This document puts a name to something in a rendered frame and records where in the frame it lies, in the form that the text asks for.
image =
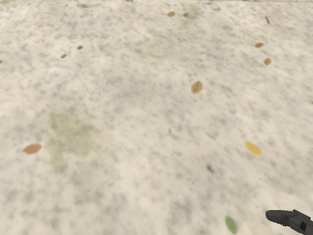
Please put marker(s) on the right robot hand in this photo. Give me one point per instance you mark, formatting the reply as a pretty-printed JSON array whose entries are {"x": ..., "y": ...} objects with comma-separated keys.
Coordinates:
[{"x": 294, "y": 219}]

